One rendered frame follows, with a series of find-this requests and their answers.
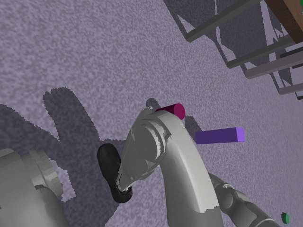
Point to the right robot foot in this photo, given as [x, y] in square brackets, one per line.
[109, 163]

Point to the right robot hand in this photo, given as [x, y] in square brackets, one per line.
[215, 180]

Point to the right robot arm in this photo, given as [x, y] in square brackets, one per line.
[241, 211]

